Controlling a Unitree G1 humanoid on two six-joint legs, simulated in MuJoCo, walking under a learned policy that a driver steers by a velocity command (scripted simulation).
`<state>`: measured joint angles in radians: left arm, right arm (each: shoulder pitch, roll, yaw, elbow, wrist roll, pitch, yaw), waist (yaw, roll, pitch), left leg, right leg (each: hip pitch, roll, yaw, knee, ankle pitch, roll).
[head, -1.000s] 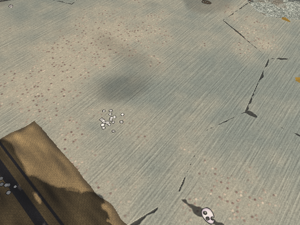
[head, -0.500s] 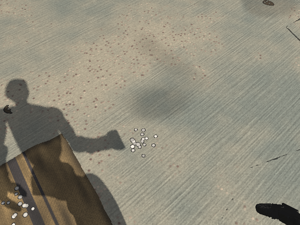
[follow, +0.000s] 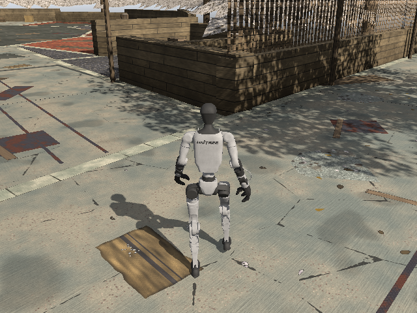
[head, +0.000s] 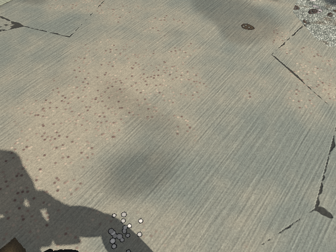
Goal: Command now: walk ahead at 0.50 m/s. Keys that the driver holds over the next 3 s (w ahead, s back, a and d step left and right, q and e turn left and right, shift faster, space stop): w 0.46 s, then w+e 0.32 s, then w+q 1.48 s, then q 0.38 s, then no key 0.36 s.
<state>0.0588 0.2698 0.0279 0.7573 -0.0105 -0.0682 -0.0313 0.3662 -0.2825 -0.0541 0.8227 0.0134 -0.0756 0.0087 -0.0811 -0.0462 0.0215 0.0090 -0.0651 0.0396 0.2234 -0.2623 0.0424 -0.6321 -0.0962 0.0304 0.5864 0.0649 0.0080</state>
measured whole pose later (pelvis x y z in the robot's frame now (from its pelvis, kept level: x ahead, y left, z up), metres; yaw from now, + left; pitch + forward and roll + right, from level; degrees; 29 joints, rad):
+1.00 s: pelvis +0.55 -0.02 +0.00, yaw -7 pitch +1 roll +2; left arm 0.08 0.28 0.05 0.77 -0.01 -0.05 -0.02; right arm 0.36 -0.27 -0.07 0.93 0.02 -0.08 0.01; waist -0.09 -0.04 0.02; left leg -0.04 -0.02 0.10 0.24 -0.23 0.02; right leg -0.62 -0.11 0.05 0.66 -0.04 0.01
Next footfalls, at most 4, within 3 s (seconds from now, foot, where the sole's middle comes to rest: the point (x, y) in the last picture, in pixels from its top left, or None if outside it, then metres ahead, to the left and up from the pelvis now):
0.10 right None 0.24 -0.14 -0.78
0.64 left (137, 238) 0.54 0.10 -0.78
1.12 right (203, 182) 0.77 -0.20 -0.78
1.64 left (136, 141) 1.01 0.10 -0.78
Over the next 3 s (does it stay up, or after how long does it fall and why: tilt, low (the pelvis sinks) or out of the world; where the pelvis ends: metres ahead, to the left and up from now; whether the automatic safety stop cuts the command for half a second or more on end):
stays up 1.38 0.22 -0.01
